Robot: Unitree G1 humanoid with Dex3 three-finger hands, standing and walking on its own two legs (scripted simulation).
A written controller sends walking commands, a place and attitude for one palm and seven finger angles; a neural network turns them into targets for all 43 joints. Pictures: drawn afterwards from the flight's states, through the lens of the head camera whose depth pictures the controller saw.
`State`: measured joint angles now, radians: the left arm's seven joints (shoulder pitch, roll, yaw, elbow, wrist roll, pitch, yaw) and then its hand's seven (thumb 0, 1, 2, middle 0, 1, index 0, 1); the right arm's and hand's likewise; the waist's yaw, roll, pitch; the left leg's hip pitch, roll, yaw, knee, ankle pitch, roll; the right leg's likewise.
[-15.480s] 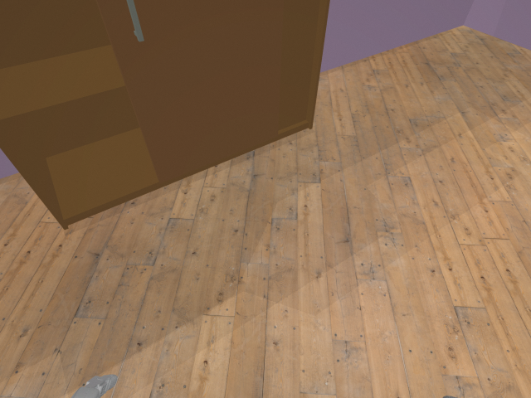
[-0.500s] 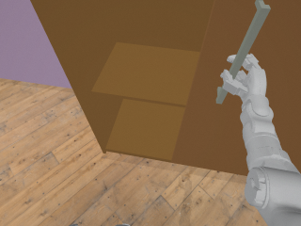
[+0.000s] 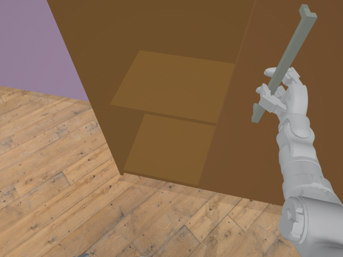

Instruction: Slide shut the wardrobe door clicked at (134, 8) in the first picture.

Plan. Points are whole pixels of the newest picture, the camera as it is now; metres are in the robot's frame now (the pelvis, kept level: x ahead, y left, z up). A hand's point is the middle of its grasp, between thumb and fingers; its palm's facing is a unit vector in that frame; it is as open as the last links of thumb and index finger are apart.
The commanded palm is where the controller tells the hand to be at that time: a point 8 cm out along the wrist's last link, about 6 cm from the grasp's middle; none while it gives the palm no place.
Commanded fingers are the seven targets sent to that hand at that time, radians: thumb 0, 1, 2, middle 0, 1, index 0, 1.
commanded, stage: grip the handle and tug to test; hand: right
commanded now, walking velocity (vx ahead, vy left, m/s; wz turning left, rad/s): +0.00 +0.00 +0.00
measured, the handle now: (275, 74) +0.53 -0.15 +0.16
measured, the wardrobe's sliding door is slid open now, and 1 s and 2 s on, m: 0.46 0.44 0.32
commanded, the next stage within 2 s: tug the door sideways, standing still in 0.18 s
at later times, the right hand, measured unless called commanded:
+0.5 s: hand (260, 95) +0.48 -0.13 +0.13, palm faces +0.07 +1.00 -0.01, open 5.3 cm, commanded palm +0.46 -0.15 +0.13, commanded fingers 0.00 -0.90 -0.90 0.45 1.40 0.45 1.40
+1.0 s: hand (251, 95) +0.48 -0.10 +0.13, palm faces +0.03 +0.99 -0.13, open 5.6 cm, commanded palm +0.46 -0.14 +0.13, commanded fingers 0.00 -0.90 -0.90 0.45 1.40 0.45 1.40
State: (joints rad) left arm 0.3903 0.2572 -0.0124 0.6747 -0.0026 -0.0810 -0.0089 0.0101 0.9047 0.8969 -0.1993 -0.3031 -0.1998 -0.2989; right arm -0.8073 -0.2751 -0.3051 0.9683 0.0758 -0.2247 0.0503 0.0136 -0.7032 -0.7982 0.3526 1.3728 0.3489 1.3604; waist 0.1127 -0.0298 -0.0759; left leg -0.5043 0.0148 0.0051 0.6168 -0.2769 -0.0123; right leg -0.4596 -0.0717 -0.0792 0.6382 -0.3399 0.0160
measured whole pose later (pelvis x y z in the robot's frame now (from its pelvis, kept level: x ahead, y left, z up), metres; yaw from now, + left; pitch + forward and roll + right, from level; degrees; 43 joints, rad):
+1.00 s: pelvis +0.01 +0.00 +0.00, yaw -2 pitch +9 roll +0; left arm 0.36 0.23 0.00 0.76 -0.01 -0.11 0.01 0.01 0.90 0.90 -0.20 -0.30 -0.20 -0.30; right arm -0.87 -0.19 -0.08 0.94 0.05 -0.19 -0.09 0.00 -0.76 -0.81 0.39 1.40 0.33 1.40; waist 0.07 -0.04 -0.03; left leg -0.46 0.04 0.04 0.61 -0.30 -0.02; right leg -0.43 -0.05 -0.04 0.63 -0.34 0.01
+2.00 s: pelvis +0.10 +0.23 +0.00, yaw -12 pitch -3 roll -1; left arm 0.11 0.21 0.00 0.66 -0.06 -0.09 0.02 0.01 0.90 0.90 -0.20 -0.30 -0.20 -0.30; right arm -0.67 -0.21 0.02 0.45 0.06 -0.05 -0.12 -0.02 -0.76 -0.85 0.45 1.40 0.17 1.40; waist -0.05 -0.08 0.26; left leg -0.36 -0.03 0.06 0.65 -0.23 0.07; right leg -0.28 -0.17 0.05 0.79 -0.42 0.07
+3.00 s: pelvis +0.09 +0.52 +0.01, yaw -5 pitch -1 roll -3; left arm 0.14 0.20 0.02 0.64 -0.05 -0.06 0.05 0.01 0.91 0.90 -0.20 -0.30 -0.20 -0.30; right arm -0.59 -0.23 -0.05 0.41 0.08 -0.05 -0.18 0.00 -0.81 -0.85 0.42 1.41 0.18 1.40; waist -0.01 0.05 0.19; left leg -0.40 -0.10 0.01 0.55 -0.15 0.06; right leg -0.23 -0.06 -0.14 0.49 -0.21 0.03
